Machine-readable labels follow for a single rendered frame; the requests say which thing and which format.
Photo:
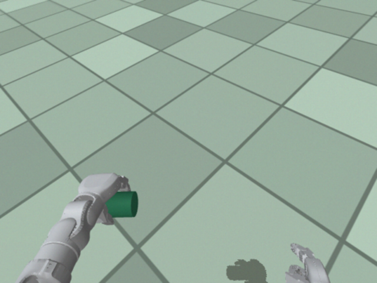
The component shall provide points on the left robot hand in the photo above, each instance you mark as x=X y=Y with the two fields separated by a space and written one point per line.
x=105 y=185

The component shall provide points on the left robot arm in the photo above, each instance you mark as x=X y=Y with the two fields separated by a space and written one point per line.
x=59 y=253

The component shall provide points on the right robot hand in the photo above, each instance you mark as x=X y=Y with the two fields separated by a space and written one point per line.
x=314 y=271

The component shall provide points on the can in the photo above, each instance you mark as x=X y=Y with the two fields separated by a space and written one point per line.
x=123 y=205

